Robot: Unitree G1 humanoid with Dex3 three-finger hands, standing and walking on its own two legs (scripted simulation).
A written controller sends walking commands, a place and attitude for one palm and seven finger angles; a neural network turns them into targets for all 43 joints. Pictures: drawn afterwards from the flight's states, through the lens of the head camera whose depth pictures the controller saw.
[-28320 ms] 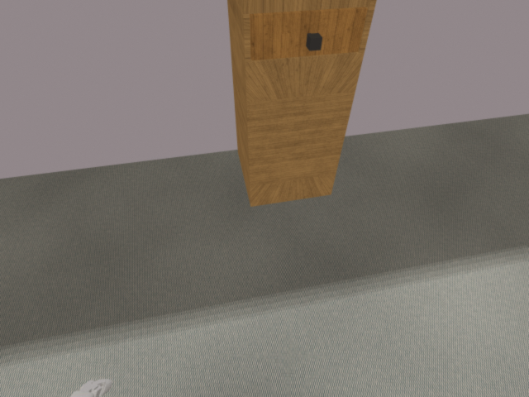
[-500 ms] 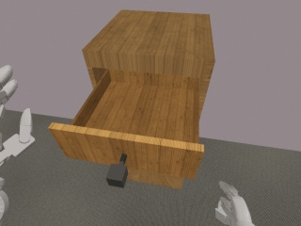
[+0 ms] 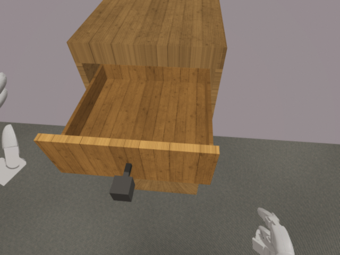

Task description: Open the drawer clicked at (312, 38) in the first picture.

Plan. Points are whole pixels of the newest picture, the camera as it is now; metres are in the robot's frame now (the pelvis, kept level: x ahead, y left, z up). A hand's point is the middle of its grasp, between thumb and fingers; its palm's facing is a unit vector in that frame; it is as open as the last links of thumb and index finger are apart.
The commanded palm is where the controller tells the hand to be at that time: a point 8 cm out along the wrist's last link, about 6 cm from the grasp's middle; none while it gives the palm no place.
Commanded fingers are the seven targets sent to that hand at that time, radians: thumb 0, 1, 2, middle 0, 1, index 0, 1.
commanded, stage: step back with the hand held close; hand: left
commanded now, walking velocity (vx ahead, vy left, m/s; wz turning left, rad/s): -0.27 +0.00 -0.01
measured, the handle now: (125, 180) +0.27 +0.12 +0.06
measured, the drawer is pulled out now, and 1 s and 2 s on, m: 0.29 0.29 0.29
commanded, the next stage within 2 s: stop stepping back and stand still in 0.90 s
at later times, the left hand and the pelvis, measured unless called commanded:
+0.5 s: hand out of the picture +0.13 +0.26 +0.24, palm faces +0.51 -0.77 -0.39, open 7.4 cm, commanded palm +0.07 +0.30 +0.25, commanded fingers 0.00 0.90 0.90 -0.20 -0.30 -0.20 -0.30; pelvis -0.06 +0.02 -0.01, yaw +1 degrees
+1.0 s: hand out of the picture +0.03 +0.22 +0.24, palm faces +0.41 -0.77 -0.48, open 7.4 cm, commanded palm -0.05 +0.28 +0.25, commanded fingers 0.00 0.90 0.90 -0.20 -0.30 -0.20 -0.30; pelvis -0.18 -0.01 -0.01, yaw +1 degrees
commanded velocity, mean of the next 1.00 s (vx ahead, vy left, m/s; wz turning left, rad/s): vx -0.33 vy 0.00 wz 0.01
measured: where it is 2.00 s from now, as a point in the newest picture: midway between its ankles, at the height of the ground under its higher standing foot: outside the picture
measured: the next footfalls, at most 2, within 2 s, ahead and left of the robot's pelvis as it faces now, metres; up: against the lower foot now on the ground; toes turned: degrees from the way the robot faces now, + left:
right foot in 0.74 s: -0.14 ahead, -0.13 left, +0.00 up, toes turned -4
left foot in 0.98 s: -0.12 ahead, +0.11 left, +0.00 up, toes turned +3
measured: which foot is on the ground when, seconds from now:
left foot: down 0.00-0.78, up 0.80-0.96, down 0.98-1.00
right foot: down 0.00-0.42, up 0.44-0.72, down 0.74-1.00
